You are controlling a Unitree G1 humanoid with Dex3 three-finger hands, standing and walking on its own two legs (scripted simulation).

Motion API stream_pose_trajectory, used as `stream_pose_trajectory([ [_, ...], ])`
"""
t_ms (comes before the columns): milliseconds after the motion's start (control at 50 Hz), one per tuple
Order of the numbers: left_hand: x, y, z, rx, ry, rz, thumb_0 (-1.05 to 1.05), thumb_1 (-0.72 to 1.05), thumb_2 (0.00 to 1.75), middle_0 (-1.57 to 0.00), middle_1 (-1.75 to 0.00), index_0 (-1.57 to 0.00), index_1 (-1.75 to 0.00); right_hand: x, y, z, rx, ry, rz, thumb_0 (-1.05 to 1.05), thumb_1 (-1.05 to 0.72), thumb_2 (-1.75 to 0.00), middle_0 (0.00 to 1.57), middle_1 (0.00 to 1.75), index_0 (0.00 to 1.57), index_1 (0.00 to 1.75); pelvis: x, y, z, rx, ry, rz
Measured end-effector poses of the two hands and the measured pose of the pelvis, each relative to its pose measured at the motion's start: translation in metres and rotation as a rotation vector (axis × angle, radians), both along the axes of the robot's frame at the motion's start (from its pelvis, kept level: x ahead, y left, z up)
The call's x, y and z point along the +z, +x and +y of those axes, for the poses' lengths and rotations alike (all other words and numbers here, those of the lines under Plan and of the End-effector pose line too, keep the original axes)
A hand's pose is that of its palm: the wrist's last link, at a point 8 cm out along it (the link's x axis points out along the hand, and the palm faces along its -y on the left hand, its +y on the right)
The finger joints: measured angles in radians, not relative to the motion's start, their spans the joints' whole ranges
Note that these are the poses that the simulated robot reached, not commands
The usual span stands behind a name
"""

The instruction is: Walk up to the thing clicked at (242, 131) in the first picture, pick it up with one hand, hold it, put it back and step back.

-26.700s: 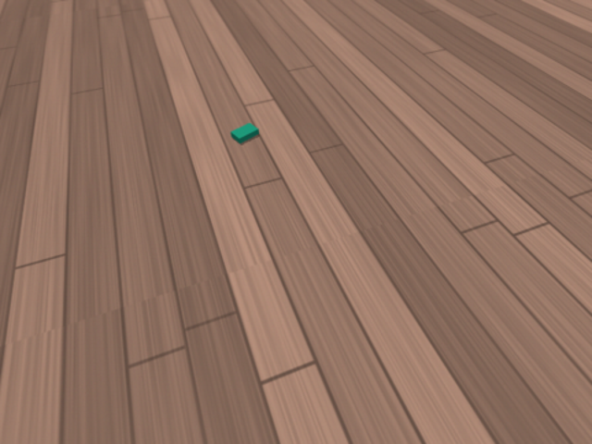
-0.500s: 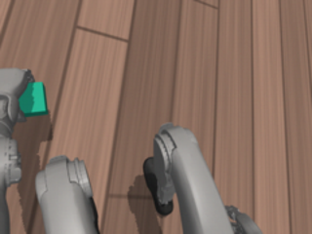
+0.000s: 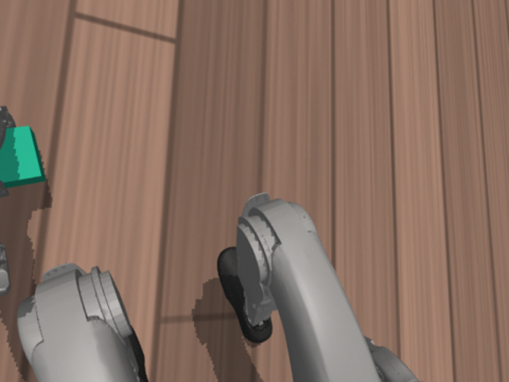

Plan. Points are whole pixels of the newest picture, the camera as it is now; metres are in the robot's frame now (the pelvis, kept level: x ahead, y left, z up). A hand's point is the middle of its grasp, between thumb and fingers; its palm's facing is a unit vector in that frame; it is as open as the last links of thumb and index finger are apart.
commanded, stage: rest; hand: left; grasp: from above
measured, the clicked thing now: out of the picture +0.49 +0.25 -0.26
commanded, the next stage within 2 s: open in 1.02 s
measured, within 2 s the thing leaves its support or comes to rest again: rests again in 0.72 s
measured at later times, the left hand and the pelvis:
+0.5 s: hand out of the picture +0.49 +0.24 -0.25, palm faces -0.47 -0.05 -0.88, open 10.9 cm; pelvis +0.00 +0.00 +0.00, yaw -2 degrees
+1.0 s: hand out of the picture +0.48 +0.24 -0.26, palm faces -0.49 -0.06 -0.87, open 10.9 cm; pelvis -0.01 +0.00 +0.00, yaw -4 degrees
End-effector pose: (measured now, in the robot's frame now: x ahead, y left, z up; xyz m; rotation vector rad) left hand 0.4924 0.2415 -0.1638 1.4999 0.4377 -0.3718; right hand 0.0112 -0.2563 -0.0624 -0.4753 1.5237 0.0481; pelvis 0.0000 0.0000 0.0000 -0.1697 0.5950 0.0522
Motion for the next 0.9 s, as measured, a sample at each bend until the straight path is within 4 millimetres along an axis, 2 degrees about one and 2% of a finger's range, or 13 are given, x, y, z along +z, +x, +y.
stream_pose_trajectory([
  [240,-0.017,-0.004,0.000,-0.013,-0.018,-0.010,0.00,-0.08,0.45,-0.66,-0.48,-0.67,-0.49,0.011,-0.001,-0.003,0.047,-0.012,0.013,0.00,-0.91,-0.90,0.20,0.30,0.20,0.30,-0.002,-0.001,0.000,-0.009,-0.018,-0.019],
  [640,-0.031,0.001,-0.002,-0.006,-0.020,-0.017,0.00,-0.08,0.44,-0.67,-0.47,-0.68,-0.48,0.023,-0.006,0.009,0.084,0.013,0.011,0.00,-0.91,-0.90,0.20,0.30,0.20,0.30,-0.002,-0.003,0.005,-0.019,-0.047,-0.039],
  [900,-0.035,0.000,-0.003,0.009,-0.015,-0.012,0.00,-0.08,0.42,-0.67,-0.47,-0.68,-0.47,0.026,-0.006,0.009,0.106,0.025,0.007,0.00,-0.91,-0.90,0.20,0.30,0.20,0.30,-0.001,-0.006,0.004,-0.025,-0.052,-0.051],
])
